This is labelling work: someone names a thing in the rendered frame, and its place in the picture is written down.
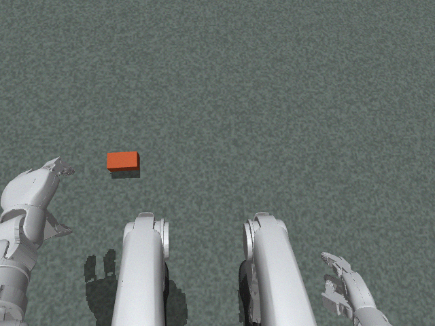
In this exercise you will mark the small box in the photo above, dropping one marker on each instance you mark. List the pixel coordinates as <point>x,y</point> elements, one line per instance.
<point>123,161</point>

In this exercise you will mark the right robot hand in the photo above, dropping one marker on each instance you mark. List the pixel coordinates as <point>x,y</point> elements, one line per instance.
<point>347,295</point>

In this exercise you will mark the right robot arm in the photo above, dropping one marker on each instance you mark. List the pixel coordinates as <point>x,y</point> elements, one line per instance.
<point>369,317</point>

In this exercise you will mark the left robot hand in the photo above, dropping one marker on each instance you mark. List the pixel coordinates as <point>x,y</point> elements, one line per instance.
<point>37,188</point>

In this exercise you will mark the left robot arm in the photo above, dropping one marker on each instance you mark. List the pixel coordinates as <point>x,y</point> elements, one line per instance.
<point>21,234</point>

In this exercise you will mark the right robot foot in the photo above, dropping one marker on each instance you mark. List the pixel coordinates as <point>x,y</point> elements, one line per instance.
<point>245,294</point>

